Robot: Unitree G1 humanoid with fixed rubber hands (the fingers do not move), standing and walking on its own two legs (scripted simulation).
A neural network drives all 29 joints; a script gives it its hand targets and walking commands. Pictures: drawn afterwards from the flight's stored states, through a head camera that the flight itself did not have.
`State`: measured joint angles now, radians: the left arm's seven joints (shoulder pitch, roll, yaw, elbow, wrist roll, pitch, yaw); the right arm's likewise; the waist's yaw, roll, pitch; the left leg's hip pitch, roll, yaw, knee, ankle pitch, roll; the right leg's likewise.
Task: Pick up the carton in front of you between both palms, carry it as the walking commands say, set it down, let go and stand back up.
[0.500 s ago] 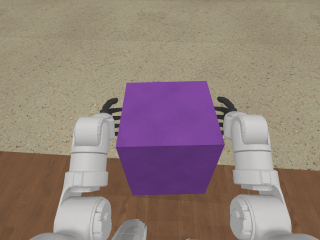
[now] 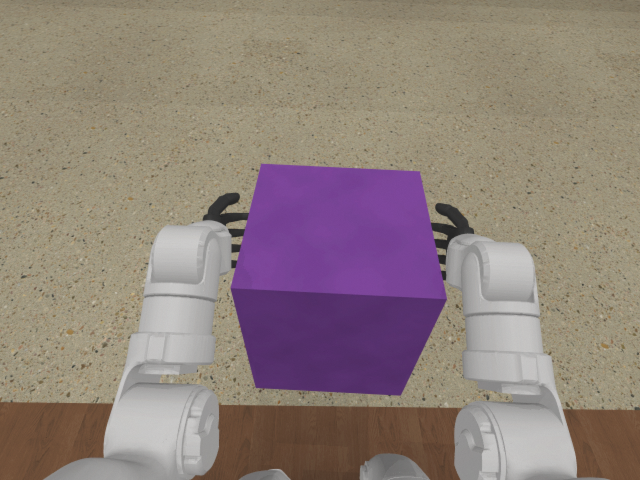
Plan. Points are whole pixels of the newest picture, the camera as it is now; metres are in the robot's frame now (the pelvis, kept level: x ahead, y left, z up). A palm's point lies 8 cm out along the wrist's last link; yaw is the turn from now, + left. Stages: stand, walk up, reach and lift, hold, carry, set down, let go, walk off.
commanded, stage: carry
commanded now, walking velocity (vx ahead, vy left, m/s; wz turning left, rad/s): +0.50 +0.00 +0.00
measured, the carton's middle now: (333, 284) +0.35 +0.00 +0.01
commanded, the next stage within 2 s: none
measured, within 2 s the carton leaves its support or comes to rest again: neither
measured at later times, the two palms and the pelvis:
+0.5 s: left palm (253, 146) +0.57 +0.13 +0.06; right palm (435, 149) +0.58 -0.17 +0.06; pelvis +0.31 -0.03 -0.01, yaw +2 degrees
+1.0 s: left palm (244, 56) +0.86 +0.18 +0.06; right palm (387, 61) +0.86 -0.12 +0.06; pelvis +0.60 +0.03 -0.02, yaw -1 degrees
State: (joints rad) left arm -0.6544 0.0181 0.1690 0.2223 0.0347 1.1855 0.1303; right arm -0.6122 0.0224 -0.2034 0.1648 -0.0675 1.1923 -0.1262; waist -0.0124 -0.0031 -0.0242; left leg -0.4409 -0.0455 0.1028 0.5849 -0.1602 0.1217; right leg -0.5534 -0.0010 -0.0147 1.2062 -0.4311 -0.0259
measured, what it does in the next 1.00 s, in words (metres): walks ahead: right foot, then left foot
